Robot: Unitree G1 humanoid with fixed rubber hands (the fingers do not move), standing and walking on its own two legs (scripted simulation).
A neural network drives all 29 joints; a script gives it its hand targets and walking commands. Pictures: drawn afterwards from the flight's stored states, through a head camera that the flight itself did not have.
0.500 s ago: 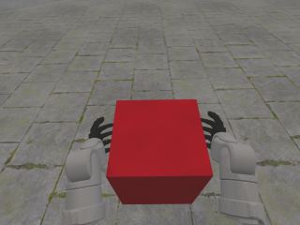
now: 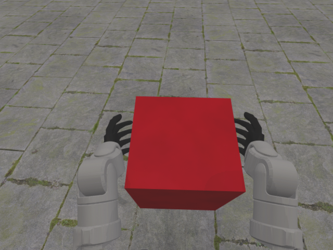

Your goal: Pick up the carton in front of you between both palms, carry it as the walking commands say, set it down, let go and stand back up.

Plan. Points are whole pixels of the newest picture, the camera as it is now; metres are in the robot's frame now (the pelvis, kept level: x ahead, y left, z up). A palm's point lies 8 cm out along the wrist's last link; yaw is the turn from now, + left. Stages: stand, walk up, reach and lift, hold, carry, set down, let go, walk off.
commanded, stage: carry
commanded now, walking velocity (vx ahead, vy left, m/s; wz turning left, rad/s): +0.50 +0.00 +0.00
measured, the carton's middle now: (180, 159) +0.35 +0.02 +0.03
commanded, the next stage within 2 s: none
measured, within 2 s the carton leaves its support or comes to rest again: neither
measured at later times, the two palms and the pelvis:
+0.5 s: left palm (128, 107) +0.64 +0.22 -0.07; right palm (206, 113) +0.61 -0.08 -0.06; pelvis +0.30 +0.10 -0.11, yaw -2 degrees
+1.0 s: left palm (133, 48) +0.93 +0.24 +0.02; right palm (199, 49) +0.94 -0.06 +0.01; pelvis +0.62 +0.08 -0.08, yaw +2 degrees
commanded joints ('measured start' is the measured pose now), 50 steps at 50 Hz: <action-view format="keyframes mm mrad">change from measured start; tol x32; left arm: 1 -524 -694 -609 -39 -196 -1 -37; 50 -275 -712 -639 -162 -221 6 -74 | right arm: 1 -479 679 585 22 148 28 7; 50 -282 735 697 -113 184 26 10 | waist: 1 80 -70 -274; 14 -165 330 -507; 50 -49 -125 -274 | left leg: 1 -406 67 -102 -63 95 -6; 11 693 -34 153 -399 266 -27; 13 1004 286 -345 -121 634 83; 14 1053 393 -641 -306 148 247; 33 686 106 0 -206 834 91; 38 -99 -87 -62 562 -347 4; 50 21 -6 85 -180 -7 -76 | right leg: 1 599 -300 368 28 526 -159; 8 33 -187 195 115 240 -68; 10 62 -120 96 457 455 -26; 12 -313 -32 30 972 -244 32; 14 -666 27 114 1249 -252 66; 27 -601 -81 35 429 179 30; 34 51 39 -112 -67 394 -35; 37 560 -396 743 -160 389 -252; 50 350 -254 144 -309 636 -69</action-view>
